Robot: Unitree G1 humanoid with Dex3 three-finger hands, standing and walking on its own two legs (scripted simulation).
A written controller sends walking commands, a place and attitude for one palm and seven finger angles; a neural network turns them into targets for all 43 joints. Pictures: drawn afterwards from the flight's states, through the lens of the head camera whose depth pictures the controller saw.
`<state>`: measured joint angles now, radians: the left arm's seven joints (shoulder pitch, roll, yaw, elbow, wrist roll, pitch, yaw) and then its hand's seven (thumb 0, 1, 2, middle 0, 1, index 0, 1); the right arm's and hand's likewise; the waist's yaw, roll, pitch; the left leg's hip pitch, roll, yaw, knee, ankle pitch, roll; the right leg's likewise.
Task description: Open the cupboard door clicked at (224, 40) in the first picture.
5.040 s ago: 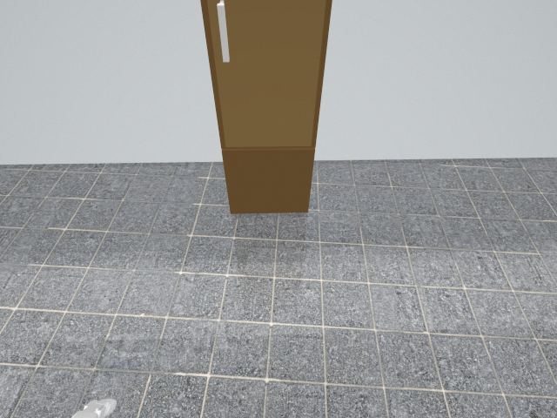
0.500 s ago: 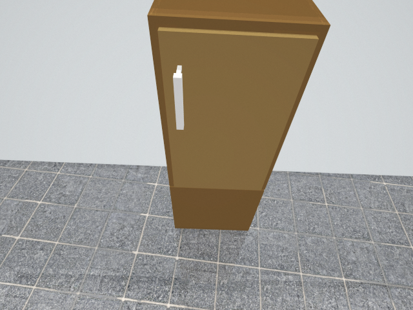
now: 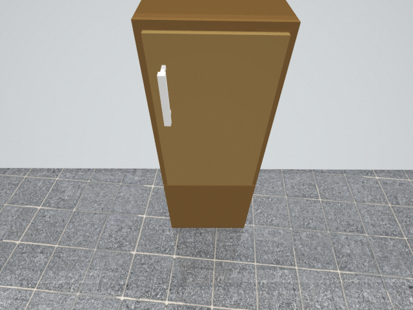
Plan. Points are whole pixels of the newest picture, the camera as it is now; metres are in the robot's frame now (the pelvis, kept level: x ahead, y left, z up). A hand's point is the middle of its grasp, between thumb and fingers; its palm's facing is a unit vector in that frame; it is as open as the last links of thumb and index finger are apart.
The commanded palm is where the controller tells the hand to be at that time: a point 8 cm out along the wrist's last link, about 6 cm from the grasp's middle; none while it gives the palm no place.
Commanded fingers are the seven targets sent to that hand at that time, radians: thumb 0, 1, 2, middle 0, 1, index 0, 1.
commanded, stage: come to a stop and stand still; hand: left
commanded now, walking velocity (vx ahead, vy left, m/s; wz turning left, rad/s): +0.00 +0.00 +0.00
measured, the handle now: (165, 96) +0.60 +0.14 +0.09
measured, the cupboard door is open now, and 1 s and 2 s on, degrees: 0 0 0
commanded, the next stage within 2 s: look again from close up in 0.10 s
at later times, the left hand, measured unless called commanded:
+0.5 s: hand out of the picture +0.02 +0.18 -0.18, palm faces +0.03 -0.98 -0.22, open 7.4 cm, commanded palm none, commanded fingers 0.00 0.90 0.90 -0.20 -0.30 -0.20 -0.30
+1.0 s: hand (110, 252) +0.23 +0.20 -0.01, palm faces +0.25 -0.96 -0.14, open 7.6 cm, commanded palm +0.13 +0.25 -0.05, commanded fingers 0.00 0.64 0.79 -0.22 -0.47 -0.22 -0.47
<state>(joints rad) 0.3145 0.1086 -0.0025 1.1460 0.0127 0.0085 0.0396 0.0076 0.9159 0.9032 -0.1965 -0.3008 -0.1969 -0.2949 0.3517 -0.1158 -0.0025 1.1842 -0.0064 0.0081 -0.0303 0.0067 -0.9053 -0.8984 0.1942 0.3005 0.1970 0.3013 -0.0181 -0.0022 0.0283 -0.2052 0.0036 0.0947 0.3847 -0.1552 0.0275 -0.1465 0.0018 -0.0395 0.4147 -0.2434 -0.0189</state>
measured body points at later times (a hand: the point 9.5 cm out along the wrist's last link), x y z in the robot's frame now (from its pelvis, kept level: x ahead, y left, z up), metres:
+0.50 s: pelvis +0.02 +0.01 -0.01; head +0.02 -0.01 +0.44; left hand +0.02 +0.23 -0.16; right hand +0.02 -0.21 -0.18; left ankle +0.04 +0.10 -0.74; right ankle -0.01 -0.10 -0.74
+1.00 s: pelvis +0.02 +0.01 -0.02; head +0.02 -0.01 +0.43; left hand +0.21 +0.25 +0.00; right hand +0.15 -0.24 -0.13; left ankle +0.04 +0.10 -0.74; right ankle -0.01 -0.10 -0.74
